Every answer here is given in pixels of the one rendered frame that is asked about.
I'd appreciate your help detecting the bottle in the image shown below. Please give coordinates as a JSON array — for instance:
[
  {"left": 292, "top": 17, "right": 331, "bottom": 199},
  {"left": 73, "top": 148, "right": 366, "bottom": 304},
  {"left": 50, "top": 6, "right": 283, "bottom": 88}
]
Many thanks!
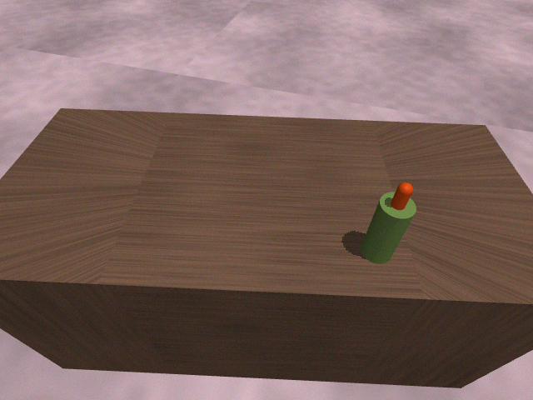
[{"left": 361, "top": 182, "right": 416, "bottom": 264}]

